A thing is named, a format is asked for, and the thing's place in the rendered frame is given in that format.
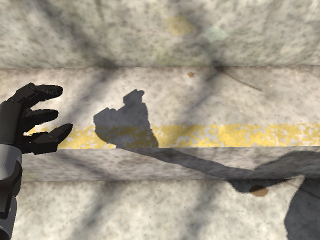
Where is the robot left forearm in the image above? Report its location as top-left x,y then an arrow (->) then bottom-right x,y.
0,144 -> 23,240

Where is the left robot hand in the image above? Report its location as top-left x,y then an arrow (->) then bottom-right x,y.
0,82 -> 73,155

